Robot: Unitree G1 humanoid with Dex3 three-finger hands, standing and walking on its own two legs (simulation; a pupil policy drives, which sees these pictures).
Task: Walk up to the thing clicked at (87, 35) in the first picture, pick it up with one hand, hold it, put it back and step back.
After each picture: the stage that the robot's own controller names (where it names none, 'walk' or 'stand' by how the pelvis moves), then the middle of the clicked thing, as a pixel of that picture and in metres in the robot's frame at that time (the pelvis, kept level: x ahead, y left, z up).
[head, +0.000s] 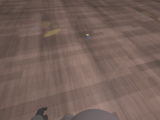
stand; (87, 36) +1.94 +0.00 -0.72
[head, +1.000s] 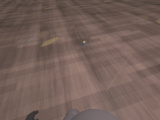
walk; (84, 43) +1.81 +0.20 -0.70
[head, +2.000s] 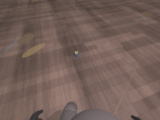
walk; (76, 54) +1.20 +0.27 -0.72
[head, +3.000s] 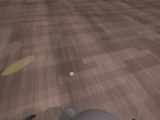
walk; (71, 75) +0.71 +0.23 -0.70
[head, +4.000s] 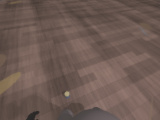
walk; (67, 95) +0.40 +0.20 -0.70
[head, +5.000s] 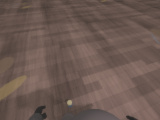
stand; (69, 103) +0.31 +0.18 -0.72
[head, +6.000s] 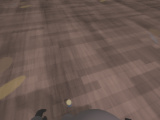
stand; (69, 103) +0.31 +0.18 -0.72
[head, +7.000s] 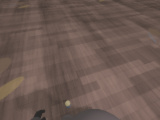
stand; (68, 104) +0.30 +0.20 -0.73
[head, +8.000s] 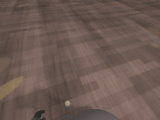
stand; (67, 104) +0.29 +0.20 -0.73
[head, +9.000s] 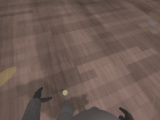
go down; (65, 93) +0.32 +0.20 -0.68
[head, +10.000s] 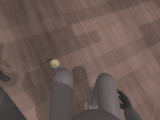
go down; (55, 64) +0.37 +0.25 -0.29
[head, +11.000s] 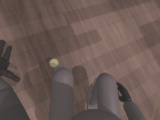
close in; (54, 64) +0.36 +0.25 -0.28
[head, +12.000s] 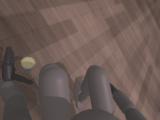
close in; (28, 64) +0.34 +0.28 -0.21
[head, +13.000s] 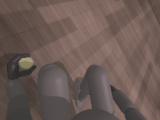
close; (26, 64) +0.34 +0.28 -0.21
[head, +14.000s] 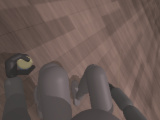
lift; (24, 64) +0.33 +0.28 -0.22
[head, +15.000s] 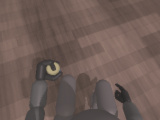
lift; (54, 71) +0.31 +0.22 -0.03
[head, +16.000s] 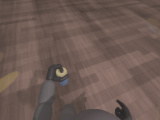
lift; (62, 76) +0.31 +0.17 +0.00
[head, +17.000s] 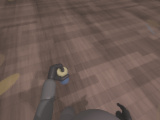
hold; (63, 75) +0.32 +0.17 -0.01
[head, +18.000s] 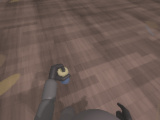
hold; (64, 75) +0.33 +0.16 -0.01
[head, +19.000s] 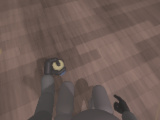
crouch; (59, 68) +0.36 +0.19 -0.09
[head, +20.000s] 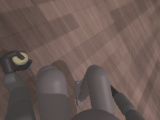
lower; (22, 61) +0.35 +0.30 -0.21
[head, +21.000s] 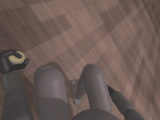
lower; (18, 61) +0.36 +0.30 -0.22
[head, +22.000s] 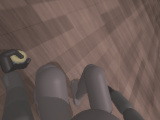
lower; (20, 60) +0.36 +0.30 -0.22
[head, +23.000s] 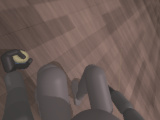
lower; (21, 60) +0.35 +0.30 -0.22
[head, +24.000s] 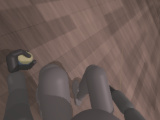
loosen; (25, 61) +0.35 +0.29 -0.22
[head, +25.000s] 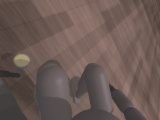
withdraw; (21, 62) +0.34 +0.28 -0.22
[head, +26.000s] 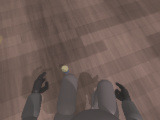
walk; (65, 69) +0.38 +0.23 -0.41
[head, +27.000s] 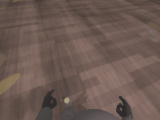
stand; (67, 101) +0.30 +0.19 -0.66
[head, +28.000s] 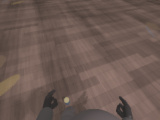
stand; (67, 101) +0.32 +0.20 -0.66
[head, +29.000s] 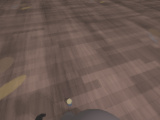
stand; (69, 102) +0.33 +0.19 -0.72
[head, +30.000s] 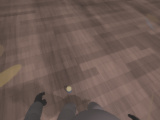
walk; (69, 89) +0.37 +0.15 -0.70
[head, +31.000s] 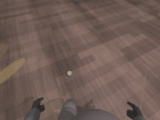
walk; (69, 74) +0.60 +0.23 -0.69
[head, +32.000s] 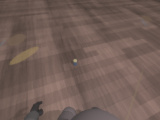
stand; (75, 62) +0.93 +0.18 -0.70
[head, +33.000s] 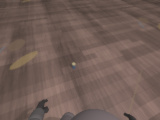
stand; (73, 65) +0.93 +0.21 -0.72
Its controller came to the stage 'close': yes
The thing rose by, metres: 0.69
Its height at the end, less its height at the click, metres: +0.00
